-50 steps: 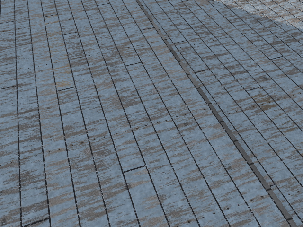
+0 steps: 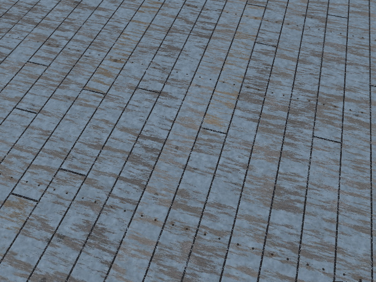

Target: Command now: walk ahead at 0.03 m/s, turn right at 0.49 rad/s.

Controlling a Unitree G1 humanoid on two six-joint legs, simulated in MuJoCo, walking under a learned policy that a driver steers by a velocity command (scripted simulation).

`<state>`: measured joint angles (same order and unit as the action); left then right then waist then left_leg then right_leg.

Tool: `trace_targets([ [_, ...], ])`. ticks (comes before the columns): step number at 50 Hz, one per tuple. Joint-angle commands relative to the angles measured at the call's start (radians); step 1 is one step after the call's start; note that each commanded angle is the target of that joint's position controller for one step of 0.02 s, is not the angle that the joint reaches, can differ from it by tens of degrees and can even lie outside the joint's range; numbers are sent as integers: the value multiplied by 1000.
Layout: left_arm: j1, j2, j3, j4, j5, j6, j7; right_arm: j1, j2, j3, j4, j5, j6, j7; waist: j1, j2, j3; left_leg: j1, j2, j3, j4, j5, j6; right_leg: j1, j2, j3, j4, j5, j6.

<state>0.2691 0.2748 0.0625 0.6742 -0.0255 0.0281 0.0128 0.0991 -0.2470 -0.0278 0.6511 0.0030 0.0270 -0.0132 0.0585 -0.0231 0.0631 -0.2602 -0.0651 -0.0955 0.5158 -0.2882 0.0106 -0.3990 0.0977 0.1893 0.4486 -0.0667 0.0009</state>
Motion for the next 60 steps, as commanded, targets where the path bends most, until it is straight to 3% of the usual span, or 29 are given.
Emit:
trace_targets([
  [1,-124,123,42,-135,-18,-18,15,180,-240,-81,-2,-49,-13,-6,-111,141,-154,272,292,-240,-194,11,187,-241,-30,71,98,-454,-19],
  [2,-90,151,56,-135,-10,-29,11,93,-228,-81,-24,-73,-21,-5,-86,268,-124,191,459,-366,-244,225,267,-299,2,-45,372,-497,22],
  [3,-44,194,74,-106,2,-27,8,24,-167,-62,-48,-68,-30,-14,-48,189,-127,149,457,-299,-223,342,260,-281,-54,-53,558,-465,51],
  [4,13,189,79,-69,1,-12,10,-41,-119,-48,-66,-50,-38,-22,-16,137,-120,126,385,-193,-203,390,209,-261,-57,-66,645,-416,64],
  [6,58,140,66,-48,11,16,15,-73,-103,-40,-67,-19,-46,-28,-10,133,-96,127,331,-69,-182,496,180,-300,-87,-93,801,-334,96],
  [9,-50,98,41,-108,-2,20,-1,-1,-126,-49,-45,-22,-30,-37,-68,137,-68,187,302,32,-186,510,195,-352,-140,-161,699,-231,128],
  [13,-136,68,15,-173,2,13,-39,63,-200,-76,-22,-19,-9,-33,-119,160,-94,241,351,82,-160,539,206,-265,-176,-214,470,-243,114],
  [19,-78,125,46,-175,-1,40,-49,28,-228,-100,-3,34,-37,4,-56,180,-119,184,383,193,3,586,112,12,-117,-296,144,-189,4],
  [20,-7,150,63,-151,8,40,-37,58,-203,-95,16,38,-46,9,-20,122,-154,104,333,244,143,584,60,184,-80,-279,22,-71,-39],
  [21,76,249,92,-145,13,32,-17,100,-170,-81,14,16,-56,13,8,-65,-221,-149,246,285,383,313,-27,475,-203,-68,-24,357,-116],
  [22,38,343,93,-184,40,18,-3,88,-94,-41,-45,-44,-63,15,-30,-342,-318,-443,109,238,676,-419,-98,616,-525,312,14,740,-354],
  [23,53,229,61,-178,51,1,-12,14,-174,-65,-15,-14,-56,14,62,-158,-402,-422,128,78,792,-421,-98,540,-543,245,-20,698,-406],
  [24,2,173,35,-156,50,-13,-16,10,-181,-66,-5,21,-42,12,26,-109,-326,-401,161,65,765,-355,-76,455,-478,108,-23,554,-339],
  [26,-128,80,3,-135,28,-23,-12,50,-138,-53,41,10,-18,-6,-41,-75,-222,-328,185,68,604,-212,-78,311,-357,-44,-51,334,-220],
  [27,-170,71,-6,-125,39,-28,-10,97,-135,-54,67,6,-5,-7,-73,-92,-200,-221,168,80,580,-141,-90,210,-330,-116,-70,359,-211],
  [29,-207,87,1,-115,63,-38,-3,138,-134,-53,75,14,6,-8,-87,-109,-168,-144,141,83,491,-82,-104,152,-319,-185,-102,303,-208],
  [32,-177,152,27,-89,54,-25,17,91,-163,-58,30,18,13,-10,-46,-109,-118,-227,149,94,467,-95,-101,205,-393,-142,-143,157,-244],
  [39,-196,141,41,-53,44,-18,21,84,-121,-61,-36,13,29,8,-41,-78,-83,-269,185,126,389,-131,-78,276,-454,-188,-155,114,-244],
  [45,-219,167,64,-31,0,-12,4,145,-119,-81,-73,23,45,37,-92,-81,-146,-72,117,218,73,6,8,314,-449,-323,30,242,-127],
  [46,-171,143,62,-5,-3,-13,-3,197,-152,-99,-62,18,43,25,-109,-20,-157,45,90,183,-33,153,49,247,-392,-374,152,159,-62],
  [47,-180,105,53,-21,24,-17,-6,266,-282,-140,-66,16,37,2,-125,204,-163,236,243,-89,-114,546,141,2,-277,-445,442,-107,30],
  [48,-282,60,32,-109,57,-25,0,268,-387,-153,-93,-18,15,4,-116,399,-198,327,444,-483,-134,759,356,-310,-98,-324,694,-622,97],
  [49,-325,110,46,-97,53,-27,2,261,-318,-137,-101,-27,-14,18,-160,200,-258,338,448,-432,-153,666,379,-352,-112,-156,821,-628,86],
  [50,-327,113,47,-99,30,-31,4,229,-298,-127,-95,-17,-32,16,-129,151,-215,300,396,-351,-159,581,327,-366,-120,-124,823,-534,58],
  [51,-298,115,51,-78,30,-34,13,170,-278,-123,-100,7,-35,7,-90,82,-177,267,338,-288,-154,503,268,-374,-138,-109,778,-433,48],
  [52,-258,142,59,-67,38,-42,12,167,-241,-112,-94,38,-31,-1,-72,74,-189,253,309,-283,-192,220,238,-366,-155,-99,707,-350,37],
  [53,-245,142,61,-56,33,-51,0,176,-218,-100,-101,46,-32,-5,-71,97,-187,231,278,-294,-236,-32,228,-338,-146,-103,680,-276,31],
  [55,-255,140,62,-53,17,-71,-17,179,-228,-95,-113,28,-43,-8,-73,139,-139,198,270,-367,-322,-331,233,-347,-118,-103,576,-186,33],
  [60,-272,100,39,-15,18,-111,-33,249,-202,-71,-68,4,-86,-14,-120,197,-92,234,257,-225,-342,-151,188,-316,-139,-155,318,11,58],
])
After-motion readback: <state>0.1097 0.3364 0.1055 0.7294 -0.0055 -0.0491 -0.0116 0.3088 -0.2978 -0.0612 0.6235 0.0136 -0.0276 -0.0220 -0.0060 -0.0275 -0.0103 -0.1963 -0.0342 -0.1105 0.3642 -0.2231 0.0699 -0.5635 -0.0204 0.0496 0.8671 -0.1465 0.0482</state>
